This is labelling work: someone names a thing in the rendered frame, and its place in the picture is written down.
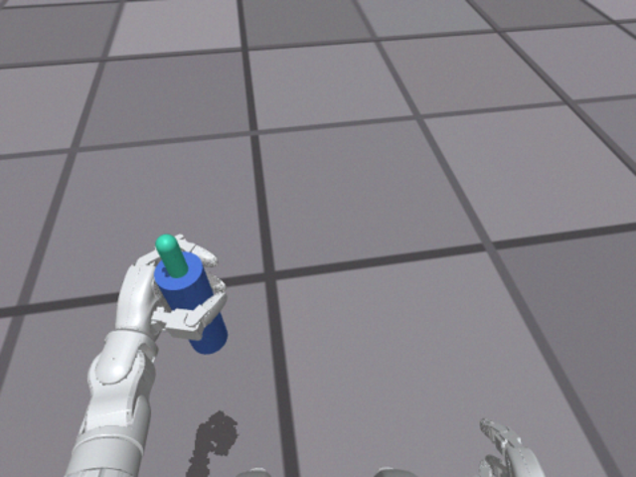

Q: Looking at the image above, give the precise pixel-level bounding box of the left robot hand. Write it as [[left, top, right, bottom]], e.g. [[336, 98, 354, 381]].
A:
[[115, 235, 228, 342]]

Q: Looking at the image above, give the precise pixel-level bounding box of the right robot hand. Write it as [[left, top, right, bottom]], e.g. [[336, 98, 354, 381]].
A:
[[473, 418, 546, 477]]

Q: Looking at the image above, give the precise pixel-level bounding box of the left robot arm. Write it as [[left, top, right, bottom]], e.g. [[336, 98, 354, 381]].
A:
[[64, 329, 159, 477]]

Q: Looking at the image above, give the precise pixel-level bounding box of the bottle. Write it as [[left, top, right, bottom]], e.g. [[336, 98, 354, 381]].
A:
[[154, 235, 228, 355]]

